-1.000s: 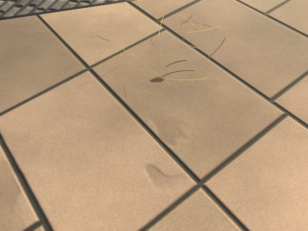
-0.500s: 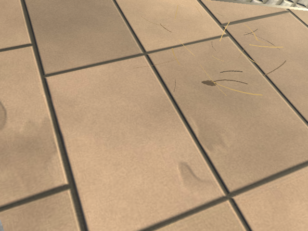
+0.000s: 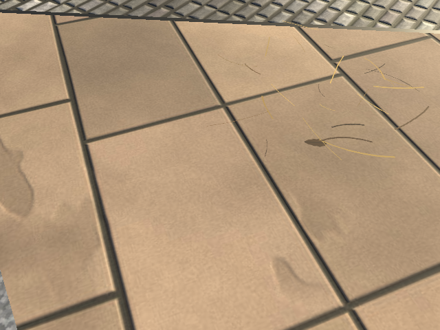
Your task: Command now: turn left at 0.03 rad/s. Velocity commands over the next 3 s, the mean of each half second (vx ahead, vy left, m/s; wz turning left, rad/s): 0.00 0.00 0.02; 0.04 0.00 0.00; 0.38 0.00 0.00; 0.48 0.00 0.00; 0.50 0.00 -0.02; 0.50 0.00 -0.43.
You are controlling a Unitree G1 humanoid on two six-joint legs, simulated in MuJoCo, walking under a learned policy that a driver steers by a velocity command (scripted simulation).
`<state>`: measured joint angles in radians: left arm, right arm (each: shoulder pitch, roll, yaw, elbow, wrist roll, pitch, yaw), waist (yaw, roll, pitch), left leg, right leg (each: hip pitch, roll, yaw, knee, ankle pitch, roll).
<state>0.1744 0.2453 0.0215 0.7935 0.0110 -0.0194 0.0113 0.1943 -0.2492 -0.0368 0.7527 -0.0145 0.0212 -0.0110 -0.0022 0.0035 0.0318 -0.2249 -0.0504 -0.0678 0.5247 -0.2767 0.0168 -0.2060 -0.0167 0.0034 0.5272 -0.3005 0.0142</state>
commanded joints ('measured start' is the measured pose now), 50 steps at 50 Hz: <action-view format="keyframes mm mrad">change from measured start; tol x2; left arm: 1 -13 125 26 -50 -1 -12 6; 27 27 111 11 133 -6 -12 12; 44 88 94 0 216 -8 -6 18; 48 153 200 37 221 -31 -6 28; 50 155 206 47 212 -25 -26 28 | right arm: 1 -24 -96 -26 -50 2 -14 -8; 44 37 -68 -14 310 13 -13 -39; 46 31 -66 -14 309 22 -16 -40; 50 -50 -60 -12 256 36 -73 -14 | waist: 1 7 1 -47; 42 5 -5 6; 44 5 -14 -16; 45 9 -34 -1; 48 41 -176 89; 50 43 -161 142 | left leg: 1 20 68 -71 -73 187 18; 19 69 70 -58 -92 229 0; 43 54 62 -25 -124 184 -18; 44 59 46 -6 -118 94 -17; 46 -36 -10 60 -18 -183 -6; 47 -124 -14 79 62 -231 0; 48 -185 6 96 171 -198 4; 49 -232 52 70 261 -174 13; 50 -291 82 46 333 -209 21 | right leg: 1 -1 -55 58 -85 166 -29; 43 -1 -16 45 -160 140 -50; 44 8 -10 44 -174 30 -55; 45 -1 -10 60 -190 -149 -73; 46 -18 -42 117 -225 -336 -106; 47 -20 -117 227 -289 -487 -153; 48 -17 -227 373 -363 -573 -213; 49 -40 -303 471 -410 -562 -261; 50 -23 -333 506 -423 -503 -279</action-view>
